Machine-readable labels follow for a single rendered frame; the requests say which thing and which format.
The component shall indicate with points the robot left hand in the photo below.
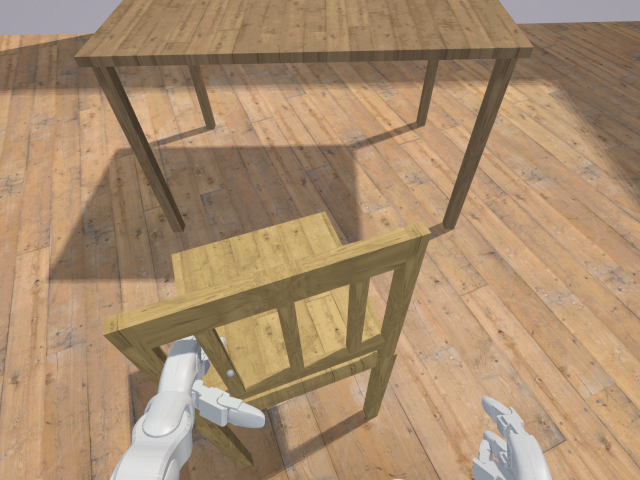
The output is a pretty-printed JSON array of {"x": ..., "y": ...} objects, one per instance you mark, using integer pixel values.
[{"x": 187, "y": 362}]

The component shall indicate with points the chair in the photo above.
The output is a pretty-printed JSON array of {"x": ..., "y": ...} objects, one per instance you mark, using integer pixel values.
[{"x": 293, "y": 306}]

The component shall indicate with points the robot right hand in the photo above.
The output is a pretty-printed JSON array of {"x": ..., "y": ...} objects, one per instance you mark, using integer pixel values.
[{"x": 520, "y": 458}]

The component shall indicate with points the left robot forearm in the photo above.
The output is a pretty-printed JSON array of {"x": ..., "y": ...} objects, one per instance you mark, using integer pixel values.
[{"x": 161, "y": 440}]

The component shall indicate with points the table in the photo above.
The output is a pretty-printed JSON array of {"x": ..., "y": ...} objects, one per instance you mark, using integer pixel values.
[{"x": 212, "y": 32}]

